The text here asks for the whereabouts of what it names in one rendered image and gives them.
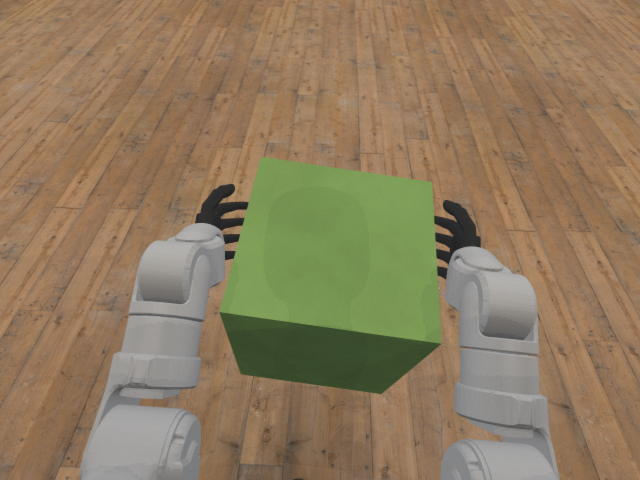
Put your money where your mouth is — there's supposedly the right robot hand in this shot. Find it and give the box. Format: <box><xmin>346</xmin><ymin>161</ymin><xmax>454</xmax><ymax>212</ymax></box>
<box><xmin>434</xmin><ymin>200</ymin><xmax>481</xmax><ymax>279</ymax></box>

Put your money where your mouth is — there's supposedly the carton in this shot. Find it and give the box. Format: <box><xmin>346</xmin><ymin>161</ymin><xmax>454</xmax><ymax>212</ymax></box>
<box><xmin>219</xmin><ymin>157</ymin><xmax>442</xmax><ymax>394</ymax></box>

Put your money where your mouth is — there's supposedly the left robot hand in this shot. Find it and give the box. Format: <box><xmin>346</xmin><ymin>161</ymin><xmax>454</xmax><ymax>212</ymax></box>
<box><xmin>195</xmin><ymin>184</ymin><xmax>249</xmax><ymax>260</ymax></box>

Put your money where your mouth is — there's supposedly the robot right upper arm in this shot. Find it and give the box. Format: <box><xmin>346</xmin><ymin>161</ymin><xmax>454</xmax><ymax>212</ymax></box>
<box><xmin>441</xmin><ymin>439</ymin><xmax>557</xmax><ymax>480</ymax></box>

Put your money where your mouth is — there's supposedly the robot left upper arm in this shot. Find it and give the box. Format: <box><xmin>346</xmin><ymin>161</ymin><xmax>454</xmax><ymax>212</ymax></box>
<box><xmin>81</xmin><ymin>404</ymin><xmax>201</xmax><ymax>480</ymax></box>

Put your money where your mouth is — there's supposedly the left robot forearm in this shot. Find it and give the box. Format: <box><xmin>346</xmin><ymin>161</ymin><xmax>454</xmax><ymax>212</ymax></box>
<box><xmin>79</xmin><ymin>223</ymin><xmax>225</xmax><ymax>480</ymax></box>

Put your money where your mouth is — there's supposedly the right robot forearm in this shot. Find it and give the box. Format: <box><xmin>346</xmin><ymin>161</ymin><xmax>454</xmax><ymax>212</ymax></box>
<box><xmin>445</xmin><ymin>246</ymin><xmax>560</xmax><ymax>480</ymax></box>

